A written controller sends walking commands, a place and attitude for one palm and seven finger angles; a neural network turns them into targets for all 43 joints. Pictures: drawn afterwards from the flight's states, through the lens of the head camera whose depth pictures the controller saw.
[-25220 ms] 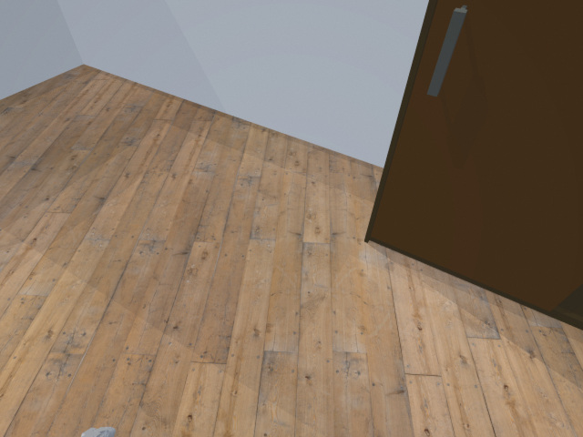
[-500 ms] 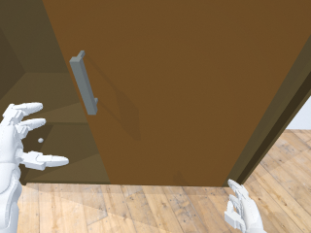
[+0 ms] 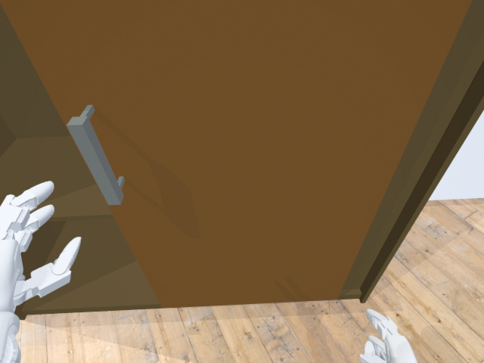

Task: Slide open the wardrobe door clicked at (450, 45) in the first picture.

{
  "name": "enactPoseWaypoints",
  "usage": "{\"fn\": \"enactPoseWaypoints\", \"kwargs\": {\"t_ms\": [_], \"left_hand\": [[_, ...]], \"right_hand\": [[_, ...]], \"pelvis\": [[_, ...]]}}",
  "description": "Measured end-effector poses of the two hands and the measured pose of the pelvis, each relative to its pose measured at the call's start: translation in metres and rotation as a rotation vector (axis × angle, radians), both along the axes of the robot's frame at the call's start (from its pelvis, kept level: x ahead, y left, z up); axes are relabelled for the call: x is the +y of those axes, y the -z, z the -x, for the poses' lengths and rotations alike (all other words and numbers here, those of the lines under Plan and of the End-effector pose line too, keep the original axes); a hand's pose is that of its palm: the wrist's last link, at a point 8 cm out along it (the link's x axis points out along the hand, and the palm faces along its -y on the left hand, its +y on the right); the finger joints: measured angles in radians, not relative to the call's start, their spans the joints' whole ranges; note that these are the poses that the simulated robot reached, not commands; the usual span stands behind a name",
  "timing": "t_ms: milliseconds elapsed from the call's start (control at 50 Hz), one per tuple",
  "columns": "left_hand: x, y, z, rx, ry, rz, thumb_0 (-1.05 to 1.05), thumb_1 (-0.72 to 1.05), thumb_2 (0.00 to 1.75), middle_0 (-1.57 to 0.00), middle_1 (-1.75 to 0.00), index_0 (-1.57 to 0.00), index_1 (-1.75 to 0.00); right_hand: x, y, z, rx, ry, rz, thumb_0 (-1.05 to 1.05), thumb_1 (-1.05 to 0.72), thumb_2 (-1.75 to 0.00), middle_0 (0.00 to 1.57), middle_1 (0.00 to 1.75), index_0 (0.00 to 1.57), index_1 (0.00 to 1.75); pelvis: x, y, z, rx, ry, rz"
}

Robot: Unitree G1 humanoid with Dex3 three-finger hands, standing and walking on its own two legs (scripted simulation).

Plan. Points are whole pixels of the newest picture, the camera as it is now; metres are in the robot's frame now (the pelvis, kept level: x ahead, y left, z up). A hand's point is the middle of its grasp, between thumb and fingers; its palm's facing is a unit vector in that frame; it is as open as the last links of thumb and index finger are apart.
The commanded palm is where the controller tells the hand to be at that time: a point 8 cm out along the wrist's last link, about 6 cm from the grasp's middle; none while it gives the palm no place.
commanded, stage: draw the hand back to the body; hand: left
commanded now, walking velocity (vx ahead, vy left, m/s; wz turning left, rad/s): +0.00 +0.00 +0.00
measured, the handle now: (103, 157) +0.45 +0.35 +0.10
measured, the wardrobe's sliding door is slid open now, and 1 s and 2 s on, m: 0.59 0.59 0.59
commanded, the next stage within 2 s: step back with the hand held close in 0.42 s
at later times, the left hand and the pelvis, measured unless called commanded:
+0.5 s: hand (72, 277) +0.17 +0.23 +0.15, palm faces +0.42 -0.82 -0.39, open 7.5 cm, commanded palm +0.13 +0.27 +0.17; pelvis +0.00 -0.03 +0.00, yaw +1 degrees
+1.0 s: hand (32, 290) +0.15 +0.27 +0.16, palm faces +0.36 -0.80 -0.48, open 7.4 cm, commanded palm +0.10 +0.31 +0.17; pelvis -0.05 +0.01 -0.01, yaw -1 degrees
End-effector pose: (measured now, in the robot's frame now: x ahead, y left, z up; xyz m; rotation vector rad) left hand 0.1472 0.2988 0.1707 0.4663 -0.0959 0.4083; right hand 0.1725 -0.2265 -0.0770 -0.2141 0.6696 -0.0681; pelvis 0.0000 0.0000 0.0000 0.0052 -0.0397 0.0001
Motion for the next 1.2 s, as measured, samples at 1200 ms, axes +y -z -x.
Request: {"fn": "enactPoseWaypoints", "kwargs": {"t_ms": [1200], "left_hand": [[0.046,-0.007,0.071,-0.094,0.045,-0.117,0.02,0.88,0.9,-0.21,-0.3,-0.21,-0.3]], "right_hand": [[0.032,-0.003,0.088,0.08,0.061,0.078,0.01,-0.9,-0.9,0.21,0.3,0.2,0.3]], "pelvis": [[0.04,0.007,0.079,0.04,-0.02,0.057]]}}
